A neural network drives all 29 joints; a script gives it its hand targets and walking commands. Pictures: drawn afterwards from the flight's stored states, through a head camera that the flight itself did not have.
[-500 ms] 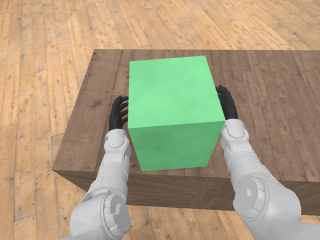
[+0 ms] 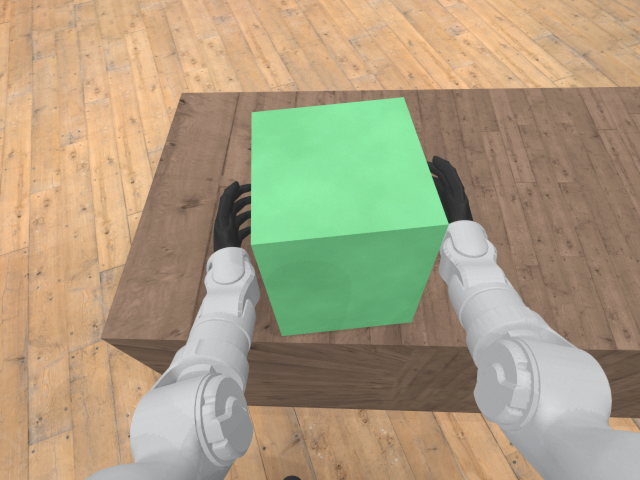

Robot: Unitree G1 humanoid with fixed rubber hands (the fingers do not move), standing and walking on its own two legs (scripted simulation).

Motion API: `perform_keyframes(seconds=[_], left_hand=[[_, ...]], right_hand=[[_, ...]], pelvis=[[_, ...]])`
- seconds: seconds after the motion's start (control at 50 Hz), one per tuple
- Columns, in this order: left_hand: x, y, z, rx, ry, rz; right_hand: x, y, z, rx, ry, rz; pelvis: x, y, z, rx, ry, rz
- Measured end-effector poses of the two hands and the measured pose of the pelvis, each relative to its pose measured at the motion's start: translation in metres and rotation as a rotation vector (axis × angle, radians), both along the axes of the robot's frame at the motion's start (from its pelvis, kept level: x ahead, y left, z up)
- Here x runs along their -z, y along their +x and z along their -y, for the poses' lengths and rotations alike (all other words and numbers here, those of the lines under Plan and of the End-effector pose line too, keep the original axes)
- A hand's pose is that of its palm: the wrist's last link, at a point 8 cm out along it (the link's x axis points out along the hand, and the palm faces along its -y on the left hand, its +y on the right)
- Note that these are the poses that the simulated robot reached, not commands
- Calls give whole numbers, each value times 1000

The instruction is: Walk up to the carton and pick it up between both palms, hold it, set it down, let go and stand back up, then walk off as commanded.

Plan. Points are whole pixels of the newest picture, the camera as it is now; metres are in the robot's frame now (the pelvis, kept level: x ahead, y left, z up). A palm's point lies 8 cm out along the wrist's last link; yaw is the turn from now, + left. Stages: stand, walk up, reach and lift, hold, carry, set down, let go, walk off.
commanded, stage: set down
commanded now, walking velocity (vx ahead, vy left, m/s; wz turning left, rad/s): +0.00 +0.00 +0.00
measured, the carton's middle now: (338, 225) +0.45 +0.03 -0.01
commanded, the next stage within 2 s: none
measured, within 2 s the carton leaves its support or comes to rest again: neither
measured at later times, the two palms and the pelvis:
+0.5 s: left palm (197, 243) +0.39 +0.21 +0.04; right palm (470, 214) +0.44 -0.14 +0.04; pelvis -0.02 +0.00 -0.01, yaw +1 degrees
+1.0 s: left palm (182, 230) +0.38 +0.22 +0.07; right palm (506, 198) +0.44 -0.17 +0.07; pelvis -0.02 -0.01 -0.01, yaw +2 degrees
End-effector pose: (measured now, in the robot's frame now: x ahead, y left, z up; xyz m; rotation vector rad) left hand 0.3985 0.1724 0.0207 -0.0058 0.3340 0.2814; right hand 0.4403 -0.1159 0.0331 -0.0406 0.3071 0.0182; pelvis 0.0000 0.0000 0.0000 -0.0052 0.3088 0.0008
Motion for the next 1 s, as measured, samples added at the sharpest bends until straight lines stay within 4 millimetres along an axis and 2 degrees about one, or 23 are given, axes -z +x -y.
perform_keyframes(seconds=[0.3,0.44,0.6,0.82,1.0], left_hand=[[-10,-2,-4,31,5,0],[-13,-10,-26,-11,6,1],[-25,-9,-50,-44,30,9],[-37,-14,-45,-10,17,17],[-52,-14,-43,-8,-3,30]], right_hand=[[-1,-1,3,-36,-5,-46],[-4,-3,13,-30,-3,-48],[-16,6,34,-12,7,-24],[-22,0,57,-18,5,-1],[-42,1,53,-42,-1,30]], pelvis=[[6,-8,-2,-8,-13,-33],[12,-13,0,-20,-14,-49],[17,-20,2,-39,-18,-69],[15,-23,8,-41,-13,-47],[10,-20,12,-38,-5,0]])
